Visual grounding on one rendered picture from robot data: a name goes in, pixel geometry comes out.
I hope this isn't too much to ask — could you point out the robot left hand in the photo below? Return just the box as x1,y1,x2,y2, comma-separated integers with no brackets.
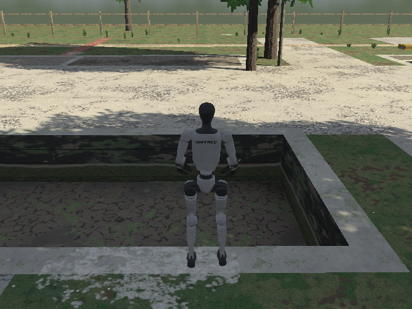
177,163,192,175

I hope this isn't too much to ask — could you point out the robot left forearm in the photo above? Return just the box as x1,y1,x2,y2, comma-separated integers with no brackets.
174,155,184,169

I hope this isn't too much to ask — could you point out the robot right forearm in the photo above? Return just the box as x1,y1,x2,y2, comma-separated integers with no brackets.
229,156,238,171

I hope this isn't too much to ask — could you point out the right robot foot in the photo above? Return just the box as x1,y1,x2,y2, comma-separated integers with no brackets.
217,250,227,266

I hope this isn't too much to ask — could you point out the left robot upper arm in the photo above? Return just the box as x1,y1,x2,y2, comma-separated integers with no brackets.
175,130,193,165

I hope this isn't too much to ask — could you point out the right robot upper arm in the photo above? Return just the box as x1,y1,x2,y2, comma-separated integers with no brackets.
220,131,238,165

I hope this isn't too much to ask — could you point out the robot torso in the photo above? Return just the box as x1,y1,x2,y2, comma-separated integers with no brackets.
191,128,221,193

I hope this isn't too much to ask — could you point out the robot right hand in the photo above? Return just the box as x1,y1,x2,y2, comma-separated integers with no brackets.
221,166,236,178

